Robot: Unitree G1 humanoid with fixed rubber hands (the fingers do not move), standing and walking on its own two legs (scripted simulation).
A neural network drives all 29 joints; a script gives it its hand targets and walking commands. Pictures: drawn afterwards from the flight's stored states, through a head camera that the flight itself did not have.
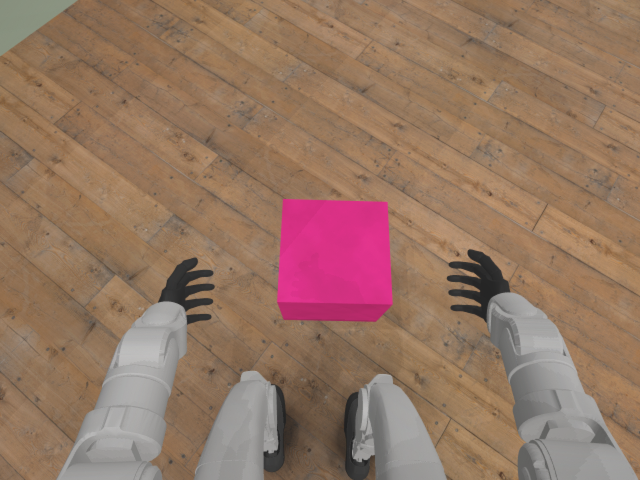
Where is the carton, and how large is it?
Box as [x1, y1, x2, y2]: [277, 199, 392, 321]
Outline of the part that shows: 283,199 277,302 283,318 375,321 392,304 387,202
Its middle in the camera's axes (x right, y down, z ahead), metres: +0.03 +0.05 +1.04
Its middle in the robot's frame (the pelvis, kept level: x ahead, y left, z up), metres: +0.53 -0.04 -0.57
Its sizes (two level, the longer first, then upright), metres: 0.265 0.263 0.242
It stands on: the floor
